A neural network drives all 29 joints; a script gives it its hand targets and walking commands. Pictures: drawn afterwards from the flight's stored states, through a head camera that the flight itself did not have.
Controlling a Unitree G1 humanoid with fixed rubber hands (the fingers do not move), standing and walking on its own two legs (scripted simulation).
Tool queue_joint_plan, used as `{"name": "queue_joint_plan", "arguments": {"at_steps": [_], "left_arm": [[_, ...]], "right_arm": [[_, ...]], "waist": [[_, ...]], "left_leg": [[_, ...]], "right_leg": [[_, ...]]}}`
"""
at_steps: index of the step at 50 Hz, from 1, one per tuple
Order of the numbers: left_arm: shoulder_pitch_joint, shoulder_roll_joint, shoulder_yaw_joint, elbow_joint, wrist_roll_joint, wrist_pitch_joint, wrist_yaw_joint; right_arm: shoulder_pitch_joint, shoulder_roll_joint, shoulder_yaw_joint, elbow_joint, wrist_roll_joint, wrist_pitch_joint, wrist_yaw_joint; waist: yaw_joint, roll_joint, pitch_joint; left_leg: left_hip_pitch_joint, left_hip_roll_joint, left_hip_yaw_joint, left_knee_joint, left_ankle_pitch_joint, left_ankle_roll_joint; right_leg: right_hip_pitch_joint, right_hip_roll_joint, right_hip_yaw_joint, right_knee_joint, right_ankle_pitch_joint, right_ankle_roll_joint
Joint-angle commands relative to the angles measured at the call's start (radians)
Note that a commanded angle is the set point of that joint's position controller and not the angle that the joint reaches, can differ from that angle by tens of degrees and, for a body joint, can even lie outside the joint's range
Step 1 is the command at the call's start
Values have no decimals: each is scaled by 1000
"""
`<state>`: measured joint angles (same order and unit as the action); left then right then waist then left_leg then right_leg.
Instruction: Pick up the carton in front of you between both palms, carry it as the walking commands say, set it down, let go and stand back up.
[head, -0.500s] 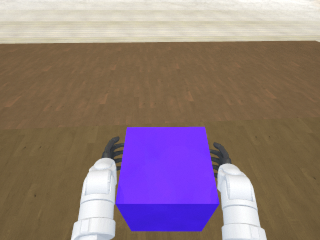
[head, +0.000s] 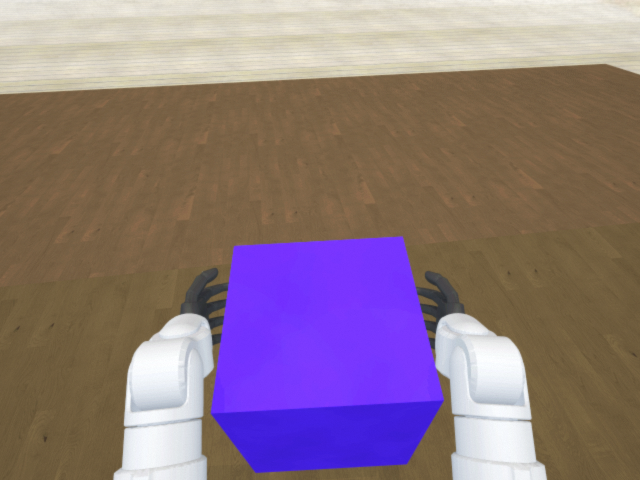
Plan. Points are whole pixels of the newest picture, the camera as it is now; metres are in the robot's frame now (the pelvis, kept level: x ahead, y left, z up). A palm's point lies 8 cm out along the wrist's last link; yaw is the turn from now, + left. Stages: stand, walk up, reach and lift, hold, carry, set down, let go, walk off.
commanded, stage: carry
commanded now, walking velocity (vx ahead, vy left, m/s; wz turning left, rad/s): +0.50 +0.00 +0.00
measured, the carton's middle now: (325, 361) +0.28 +0.01 +0.02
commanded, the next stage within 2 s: none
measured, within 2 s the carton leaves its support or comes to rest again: neither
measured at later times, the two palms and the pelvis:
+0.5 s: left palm (216, 192) +0.54 +0.19 +0.10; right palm (396, 204) +0.52 -0.11 +0.09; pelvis +0.27 +0.05 +0.01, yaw +0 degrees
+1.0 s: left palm (248, 114) +0.86 +0.18 +0.09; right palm (377, 117) +0.88 -0.12 +0.07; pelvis +0.61 +0.01 +0.02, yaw +4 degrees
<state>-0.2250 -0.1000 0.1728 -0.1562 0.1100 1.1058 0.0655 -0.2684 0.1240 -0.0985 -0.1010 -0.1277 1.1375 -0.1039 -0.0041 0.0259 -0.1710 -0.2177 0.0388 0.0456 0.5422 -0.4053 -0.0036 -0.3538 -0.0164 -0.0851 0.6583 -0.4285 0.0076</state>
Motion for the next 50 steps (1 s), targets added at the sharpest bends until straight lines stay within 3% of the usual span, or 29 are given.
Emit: {"name": "queue_joint_plan", "arguments": {"at_steps": [1,2,3,4,6,8,10,11,12,13,14,15,16,18,19,22,25,28,30,31,33,34,36,37,39,40,42,46,50], "left_arm": [[-396,-947,-729,-112,-390,68,-208],[-352,-913,-690,-83,-347,79,-207],[-381,-919,-698,-135,-342,85,-199],[-375,-938,-720,-142,-336,93,-200],[-392,-958,-731,-187,-362,115,-194],[-387,-918,-743,-191,-351,120,-199],[-421,-909,-753,-201,-405,135,-214],[-374,-888,-768,-219,-395,134,-221],[-382,-918,-779,-225,-433,138,-227],[-383,-893,-768,-192,-428,146,-231],[-403,-883,-749,-208,-417,150,-238],[-460,-900,-809,-246,-448,151,-236],[-460,-884,-775,-232,-438,146,-242],[-419,-929,-756,-196,-438,136,-250],[-380,-933,-739,-170,-418,132,-248],[-414,-958,-784,-244,-407,110,-220],[-346,-930,-742,-211,-332,100,-191],[-233,-918,-733,-138,-300,120,-180],[-301,-911,-745,-167,-330,124,-186],[-327,-910,-759,-169,-339,122,-189],[-326,-915,-767,-201,-339,110,-200],[-364,-913,-734,-180,-361,121,-205],[-351,-901,-732,-131,-377,120,-227],[-326,-965,-761,-107,-385,111,-232],[-386,-1019,-793,-164,-419,90,-241],[-441,-1032,-781,-214,-432,80,-243],[-373,-1033,-764,-150,-419,75,-243],[-335,-990,-788,-228,-423,60,-252],[-323,-928,-781,-243,-417,69,-259]], "right_arm": [[-467,913,696,-247,437,39,247],[-533,916,719,-312,455,54,256],[-536,911,731,-334,475,62,267],[-575,902,721,-346,475,69,271],[-448,906,693,-281,458,76,280],[-423,880,703,-290,434,83,276],[-370,882,669,-253,405,83,254],[-356,871,657,-266,395,86,252],[-375,895,663,-304,426,80,248],[-372,884,658,-282,401,87,244],[-347,850,641,-253,373,92,240],[-319,857,635,-259,371,84,238],[-332,877,651,-271,358,89,236],[-426,932,673,-331,400,92,232],[-454,933,730,-375,414,87,235],[-455,937,725,-369,483,68,254],[-473,892,753,-385,497,80,276],[-413,847,711,-374,481,85,279],[-358,825,682,-303,457,96,285],[-370,808,691,-302,451,87,287],[-403,834,697,-312,453,87,285],[-398,821,685,-306,442,85,287],[-352,816,682,-270,410,95,282],[-400,850,711,-324,430,81,283],[-468,928,708,-342,442,58,278],[-432,962,734,-293,427,45,276],[-368,943,749,-278,406,38,267],[-318,951,736,-302,382,4,242],[-364,920,757,-383,386,9,228]], "waist": [[37,-89,-295],[30,-292,-238],[40,-274,-192],[33,-161,-147],[42,-100,-123],[31,-213,-81],[23,-201,-105],[19,-169,-112],[4,-82,-159],[-16,-44,-229],[-31,245,-187],[-29,319,-199],[-34,151,-212],[-11,-63,-166],[-1,-40,-140],[-16,113,-178],[-19,15,-126],[-18,179,-42],[-15,176,-35],[-15,150,-42],[19,114,-131],[33,58,-193],[33,-277,-299],[32,-245,-273],[25,-40,-216],[26,-25,-194],[21,-153,-214],[27,-111,-164],[25,-161,-66]], "left_leg": [[-166,51,73,300,577,14],[-434,-32,134,368,27,-22],[-570,-25,50,376,-180,8],[-626,12,36,375,-194,5],[-546,26,48,265,-193,10],[-406,9,89,119,-37,22],[-264,-40,145,-11,104,32],[-71,-58,201,-45,220,25],[127,-68,211,-133,244,30],[357,9,149,-159,253,52],[454,242,-258,-280,99,131],[530,350,-474,-318,235,199],[548,385,-517,-287,345,234],[409,383,-426,-297,339,212],[335,346,-307,-309,350,147],[359,269,-172,-349,449,135],[383,222,-71,-337,574,146],[305,160,84,-338,711,112],[280,157,127,-331,706,87],[245,169,95,-277,889,88],[257,134,190,0,1006,44],[135,89,183,188,792,15],[-377,-81,112,715,-74,1],[-430,3,-31,806,-40,38],[-424,81,-60,709,19,61],[-391,98,-45,637,73,48],[-366,84,-16,524,97,41],[-429,74,51,410,191,21],[-426,34,126,181,306,5]], "right_leg": [[493,-121,137,-320,199,-82],[607,-328,414,-342,389,-172],[662,-401,518,-340,541,-264],[665,-461,517,-347,610,-292],[606,-357,327,-376,590,-211],[468,-307,228,-398,490,-139],[404,-251,116,-395,433,-111],[275,-221,44,-368,373,-80],[202,-186,-22,-231,498,-63],[68,-142,-111,-38,437,-12],[-191,-51,-140,254,176,37],[-340,10,-43,371,-88,32],[-406,-19,27,485,-93,7],[-431,-93,98,547,-8,-37],[-386,-140,106,500,89,-39],[-365,-92,18,299,151,-15],[-364,-48,-46,124,211,-2],[-281,-13,-133,-58,335,-9],[-139,-1,-172,-117,400,-4],[-40,27,-185,-146,439,-22],[175,77,-239,-228,447,-53],[372,3,-168,-207,392,-51],[678,-430,607,-363,196,-262],[609,-423,562,-414,175,-244],[470,-392,376,-398,356,-190],[417,-350,280,-430,432,-173],[403,-314,189,-442,405,-131],[412,-311,94,-487,465,-140],[421,-218,-22,-479,595,-133]]}}
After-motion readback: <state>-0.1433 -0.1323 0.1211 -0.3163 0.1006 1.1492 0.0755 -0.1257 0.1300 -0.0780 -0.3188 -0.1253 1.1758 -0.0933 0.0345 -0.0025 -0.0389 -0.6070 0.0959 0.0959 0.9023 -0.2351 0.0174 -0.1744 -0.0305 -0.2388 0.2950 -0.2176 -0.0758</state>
